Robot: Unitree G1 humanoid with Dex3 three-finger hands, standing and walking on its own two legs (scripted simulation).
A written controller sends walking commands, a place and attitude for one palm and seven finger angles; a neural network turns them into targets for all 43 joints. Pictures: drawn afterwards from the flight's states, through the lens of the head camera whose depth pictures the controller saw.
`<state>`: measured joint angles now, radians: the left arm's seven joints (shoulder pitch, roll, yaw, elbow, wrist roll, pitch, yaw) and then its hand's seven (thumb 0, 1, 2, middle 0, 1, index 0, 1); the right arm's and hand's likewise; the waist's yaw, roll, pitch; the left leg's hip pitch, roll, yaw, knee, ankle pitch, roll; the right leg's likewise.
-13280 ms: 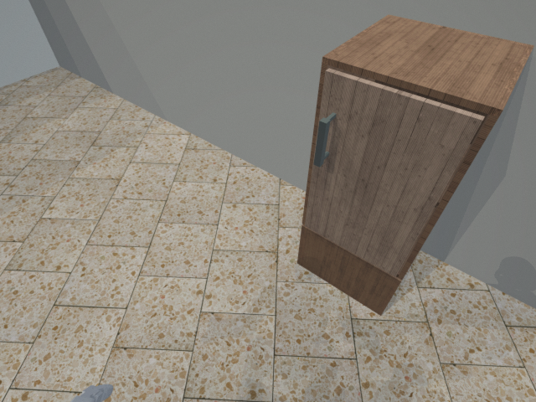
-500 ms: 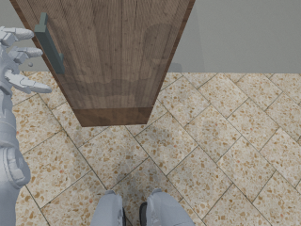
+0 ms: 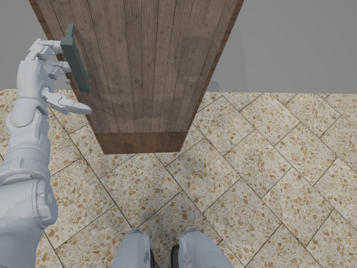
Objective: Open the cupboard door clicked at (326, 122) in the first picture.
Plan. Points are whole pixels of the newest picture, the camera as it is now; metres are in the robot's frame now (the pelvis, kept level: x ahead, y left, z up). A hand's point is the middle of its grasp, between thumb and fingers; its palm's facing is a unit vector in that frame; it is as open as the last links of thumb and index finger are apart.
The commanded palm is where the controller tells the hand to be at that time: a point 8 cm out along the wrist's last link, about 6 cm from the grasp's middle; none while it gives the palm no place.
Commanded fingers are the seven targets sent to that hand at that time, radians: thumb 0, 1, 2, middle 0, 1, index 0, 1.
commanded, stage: slide the fingers in behind the handle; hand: left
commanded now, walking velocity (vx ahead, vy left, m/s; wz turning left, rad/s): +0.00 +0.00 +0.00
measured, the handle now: (78, 60) +0.55 +0.19 +0.05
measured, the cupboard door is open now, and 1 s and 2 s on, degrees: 0 0 2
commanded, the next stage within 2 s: close the thumb around the handle in 0.86 s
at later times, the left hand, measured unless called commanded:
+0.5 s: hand (88, 81) +0.50 +0.17 +0.05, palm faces +0.04 -1.00 -0.02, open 13.9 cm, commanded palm +0.48 +0.21 +0.05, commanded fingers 0.00 -0.50 0.30 -0.30 -1.20 -0.30 -1.20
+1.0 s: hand (89, 82) +0.50 +0.17 +0.05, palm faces +0.03 -1.00 -0.02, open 14.0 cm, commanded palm +0.48 +0.21 +0.05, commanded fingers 0.00 -0.33 0.37 -0.31 -1.22 -0.31 -1.22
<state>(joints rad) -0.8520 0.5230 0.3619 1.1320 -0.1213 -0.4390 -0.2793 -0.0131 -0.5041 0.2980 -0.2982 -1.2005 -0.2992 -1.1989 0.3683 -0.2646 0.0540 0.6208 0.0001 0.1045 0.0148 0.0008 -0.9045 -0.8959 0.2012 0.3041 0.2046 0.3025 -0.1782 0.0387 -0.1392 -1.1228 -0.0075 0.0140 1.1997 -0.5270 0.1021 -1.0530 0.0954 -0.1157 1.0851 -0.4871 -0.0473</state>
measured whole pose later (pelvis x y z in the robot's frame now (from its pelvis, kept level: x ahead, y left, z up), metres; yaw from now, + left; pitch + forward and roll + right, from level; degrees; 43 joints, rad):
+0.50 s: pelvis +0.00 -0.01 +0.00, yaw +0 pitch +25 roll -5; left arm -0.87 0.47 0.34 1.18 -0.08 -0.48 -0.16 -0.01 -0.50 0.30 -0.30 -1.20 -0.32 -1.22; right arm 0.38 -0.26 0.05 0.63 -0.01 0.11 0.03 0.00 -0.91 -0.90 0.20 0.30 0.20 0.30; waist -0.19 0.04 -0.14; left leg -1.12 -0.01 0.02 1.20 -0.52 0.09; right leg -1.06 0.10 -0.11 1.11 -0.49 -0.07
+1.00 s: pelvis +0.00 -0.03 +0.00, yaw +1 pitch +25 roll -4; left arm -0.85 0.49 0.36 1.17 -0.11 -0.46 -0.22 -0.01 -0.50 0.30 -0.30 -1.20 -0.31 -1.20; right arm 0.36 -0.27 0.05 0.61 0.01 0.09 0.02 0.00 -0.91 -0.90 0.20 0.30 0.20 0.30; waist -0.18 0.03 -0.14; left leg -1.11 0.00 0.01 1.20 -0.53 0.07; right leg -1.06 0.11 -0.11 1.11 -0.50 -0.09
